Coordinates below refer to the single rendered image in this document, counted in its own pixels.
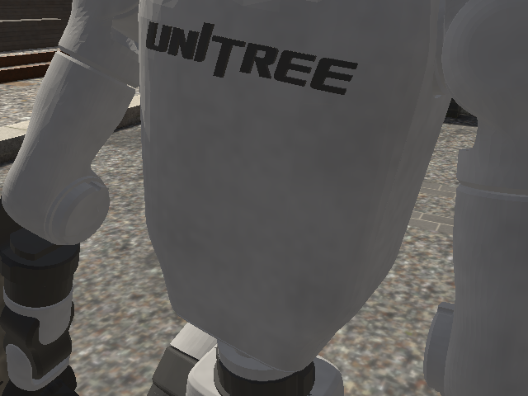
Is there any right robot upper arm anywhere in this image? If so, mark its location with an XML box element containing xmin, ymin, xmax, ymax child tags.
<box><xmin>423</xmin><ymin>0</ymin><xmax>528</xmax><ymax>396</ymax></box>

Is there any humanoid robot torso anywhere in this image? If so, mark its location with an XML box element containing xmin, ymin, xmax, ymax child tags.
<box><xmin>138</xmin><ymin>0</ymin><xmax>452</xmax><ymax>396</ymax></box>

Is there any left robot upper arm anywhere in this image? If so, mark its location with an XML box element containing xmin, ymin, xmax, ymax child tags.
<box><xmin>2</xmin><ymin>0</ymin><xmax>139</xmax><ymax>245</ymax></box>

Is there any left robot thigh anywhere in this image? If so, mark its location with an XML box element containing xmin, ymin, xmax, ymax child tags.
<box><xmin>147</xmin><ymin>323</ymin><xmax>217</xmax><ymax>396</ymax></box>

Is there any robot left forearm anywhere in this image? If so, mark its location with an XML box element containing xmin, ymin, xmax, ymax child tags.
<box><xmin>0</xmin><ymin>196</ymin><xmax>80</xmax><ymax>391</ymax></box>

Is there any robot left hand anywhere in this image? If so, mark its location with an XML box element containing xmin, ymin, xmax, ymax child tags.
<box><xmin>0</xmin><ymin>365</ymin><xmax>79</xmax><ymax>396</ymax></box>

